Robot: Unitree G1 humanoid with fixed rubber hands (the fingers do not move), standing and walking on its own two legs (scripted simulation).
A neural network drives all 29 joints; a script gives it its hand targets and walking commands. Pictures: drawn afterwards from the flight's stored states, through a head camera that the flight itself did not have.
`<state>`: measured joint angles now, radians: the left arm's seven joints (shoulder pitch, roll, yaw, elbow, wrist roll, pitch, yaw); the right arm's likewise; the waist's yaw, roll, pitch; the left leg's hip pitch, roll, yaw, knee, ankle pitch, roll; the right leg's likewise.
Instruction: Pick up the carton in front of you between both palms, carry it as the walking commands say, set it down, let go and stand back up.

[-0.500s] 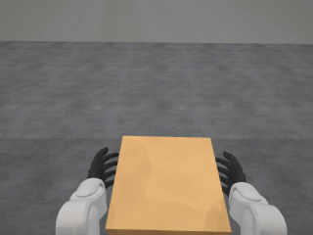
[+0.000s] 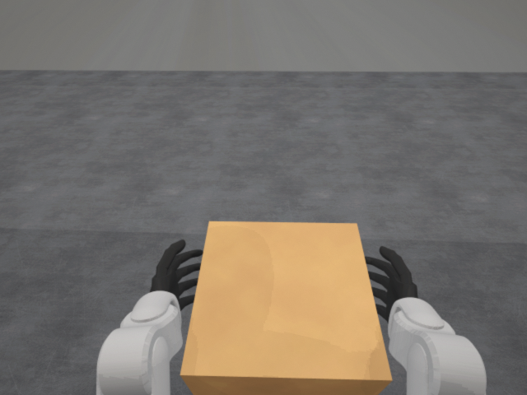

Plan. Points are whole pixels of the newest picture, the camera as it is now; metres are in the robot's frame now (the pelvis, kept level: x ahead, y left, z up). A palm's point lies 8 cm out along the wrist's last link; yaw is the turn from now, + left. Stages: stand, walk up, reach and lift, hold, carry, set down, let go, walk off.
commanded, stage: carry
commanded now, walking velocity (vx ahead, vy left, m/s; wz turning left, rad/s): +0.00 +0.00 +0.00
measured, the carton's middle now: (280, 327) +0.25 +0.00 +0.02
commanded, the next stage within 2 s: none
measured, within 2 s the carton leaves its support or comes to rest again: neither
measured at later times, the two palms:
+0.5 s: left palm (154, 312) +0.23 +0.17 +0.10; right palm (388, 320) +0.22 -0.13 +0.09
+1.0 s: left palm (159, 322) +0.24 +0.18 +0.04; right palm (367, 328) +0.24 -0.12 +0.04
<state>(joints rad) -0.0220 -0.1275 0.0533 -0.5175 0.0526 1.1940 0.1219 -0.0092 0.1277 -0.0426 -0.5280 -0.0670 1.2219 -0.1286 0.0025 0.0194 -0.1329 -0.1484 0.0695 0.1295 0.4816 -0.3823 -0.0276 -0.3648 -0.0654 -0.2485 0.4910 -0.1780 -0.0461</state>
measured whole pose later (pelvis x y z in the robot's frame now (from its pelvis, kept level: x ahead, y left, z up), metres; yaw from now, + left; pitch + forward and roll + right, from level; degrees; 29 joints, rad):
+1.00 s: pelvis -0.03 +0.03 +0.00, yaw +0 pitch +1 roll +0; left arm -0.15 -0.13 0.11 0.04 0.22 0.84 0.04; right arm -0.14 0.13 -0.11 0.05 -0.21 0.84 -0.04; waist 0.00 0.00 -0.09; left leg -0.17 0.03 0.16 0.53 -0.37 0.02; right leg -0.37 -0.11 -0.22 0.49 -0.12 -0.01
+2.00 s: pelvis -0.04 +0.04 +0.00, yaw +0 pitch +0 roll +0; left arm -0.21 -0.14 0.16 0.14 0.23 0.73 0.04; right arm -0.19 0.14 -0.15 0.14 -0.24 0.75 -0.04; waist 0.00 0.01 -0.07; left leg -0.17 0.02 0.18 0.54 -0.37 0.04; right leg -0.37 -0.13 -0.21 0.49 -0.12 0.00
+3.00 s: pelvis -0.09 -0.03 -0.07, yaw +13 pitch +23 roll +1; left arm -0.84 -0.04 0.45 0.67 0.31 0.19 -0.06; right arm -0.67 0.21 -0.47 0.45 -0.32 0.24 -0.11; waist -0.02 0.03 0.12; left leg -1.01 -0.07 -0.12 1.01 -0.40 -0.05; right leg -1.11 0.04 0.07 0.92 -0.21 0.02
